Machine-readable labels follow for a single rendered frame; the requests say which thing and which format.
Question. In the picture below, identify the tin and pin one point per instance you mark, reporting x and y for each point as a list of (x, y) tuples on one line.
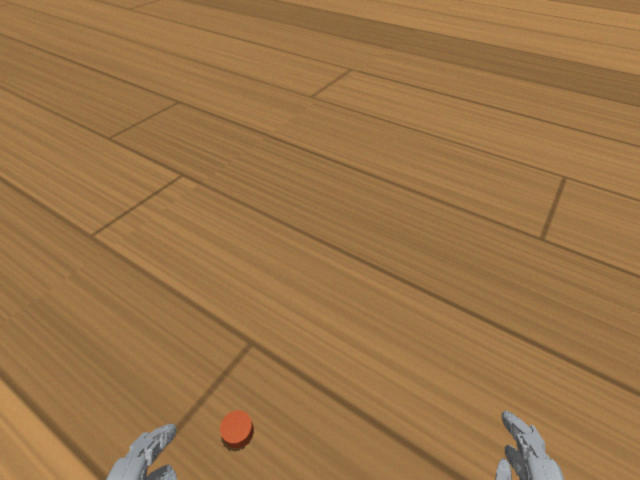
[(237, 429)]

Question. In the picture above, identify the left robot hand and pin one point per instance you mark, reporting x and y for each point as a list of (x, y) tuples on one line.
[(143, 452)]

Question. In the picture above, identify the right robot hand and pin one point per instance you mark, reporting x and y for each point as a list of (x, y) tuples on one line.
[(531, 461)]

